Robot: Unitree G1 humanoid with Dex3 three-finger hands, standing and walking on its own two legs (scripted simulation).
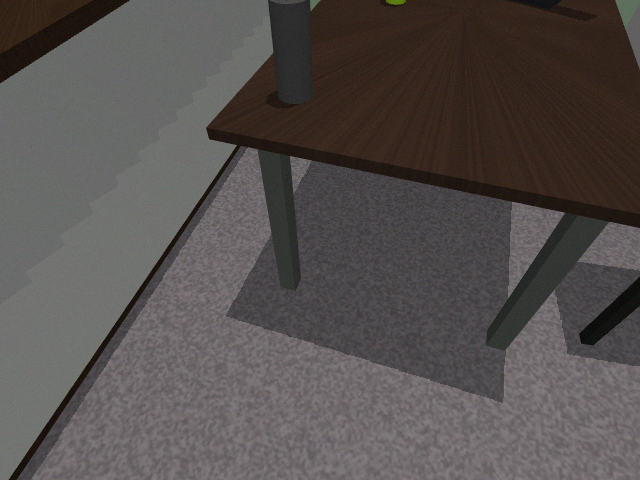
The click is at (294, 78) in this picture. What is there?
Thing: necked bottle
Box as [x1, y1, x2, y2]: [268, 0, 312, 103]
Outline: 268,0 278,97 281,100 288,103 299,103 306,101 312,95 309,0
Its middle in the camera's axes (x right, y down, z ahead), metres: -0.06 -0.46 +0.87
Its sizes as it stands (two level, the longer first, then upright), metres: 0.087 0.087 0.273
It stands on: a support 0.74 m high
